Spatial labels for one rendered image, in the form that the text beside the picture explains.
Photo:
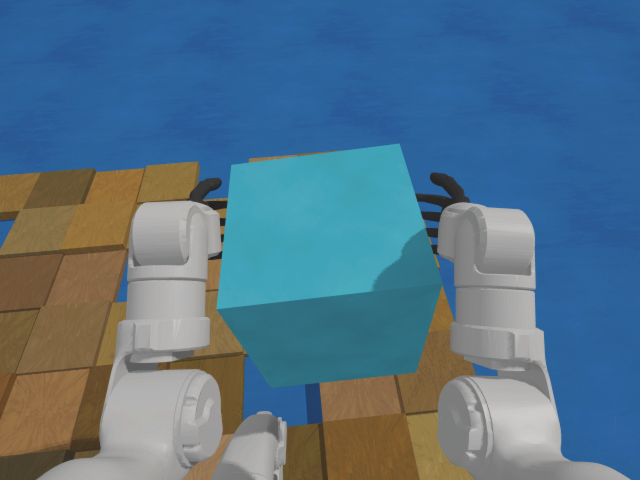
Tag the robot left hand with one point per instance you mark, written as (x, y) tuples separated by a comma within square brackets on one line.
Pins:
[(200, 191)]

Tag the left robot upper arm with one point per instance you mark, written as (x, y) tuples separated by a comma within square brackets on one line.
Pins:
[(157, 425)]

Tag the left robot forearm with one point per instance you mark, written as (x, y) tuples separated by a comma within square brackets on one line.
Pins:
[(169, 247)]

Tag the right robot upper arm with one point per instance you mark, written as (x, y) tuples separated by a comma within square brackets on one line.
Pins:
[(505, 428)]

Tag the right robot forearm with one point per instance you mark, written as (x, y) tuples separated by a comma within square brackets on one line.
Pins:
[(493, 251)]

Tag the robot left thigh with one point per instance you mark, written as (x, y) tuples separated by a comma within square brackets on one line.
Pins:
[(257, 446)]

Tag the robot right hand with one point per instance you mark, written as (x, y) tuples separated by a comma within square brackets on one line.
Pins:
[(453, 189)]

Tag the carton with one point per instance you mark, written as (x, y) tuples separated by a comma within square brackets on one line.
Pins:
[(327, 271)]

